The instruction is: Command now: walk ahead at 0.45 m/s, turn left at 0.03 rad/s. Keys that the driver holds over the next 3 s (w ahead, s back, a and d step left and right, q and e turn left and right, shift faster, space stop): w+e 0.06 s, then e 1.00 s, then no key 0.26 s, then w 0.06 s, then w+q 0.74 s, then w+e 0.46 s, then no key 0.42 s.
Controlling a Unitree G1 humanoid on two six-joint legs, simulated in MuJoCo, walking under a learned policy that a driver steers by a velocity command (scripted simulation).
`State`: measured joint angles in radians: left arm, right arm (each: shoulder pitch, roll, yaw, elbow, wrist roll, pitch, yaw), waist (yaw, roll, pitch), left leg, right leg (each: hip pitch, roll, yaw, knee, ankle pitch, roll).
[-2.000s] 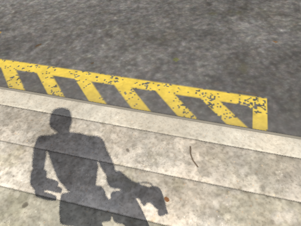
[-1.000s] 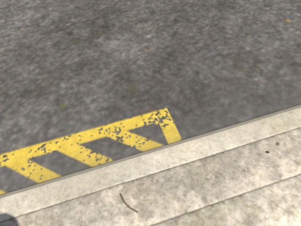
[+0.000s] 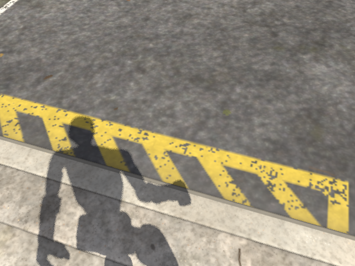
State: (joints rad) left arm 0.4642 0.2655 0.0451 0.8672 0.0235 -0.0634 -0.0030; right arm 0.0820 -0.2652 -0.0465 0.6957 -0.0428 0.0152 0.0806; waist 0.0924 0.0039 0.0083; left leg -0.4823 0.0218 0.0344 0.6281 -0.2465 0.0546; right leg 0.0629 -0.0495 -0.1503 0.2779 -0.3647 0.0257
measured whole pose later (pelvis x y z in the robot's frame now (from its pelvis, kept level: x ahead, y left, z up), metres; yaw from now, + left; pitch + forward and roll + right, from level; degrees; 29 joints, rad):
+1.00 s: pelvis +0.24 +0.05 +0.00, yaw -31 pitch +1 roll +0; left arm 0.22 0.28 0.09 0.76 0.01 0.06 -0.01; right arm 0.20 -0.26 -0.03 0.74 -0.01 0.02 -0.05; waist 0.03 -0.03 0.03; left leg -0.27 -0.05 -0.05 0.51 -0.29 0.02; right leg -0.38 0.17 0.20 0.50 -0.15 -0.05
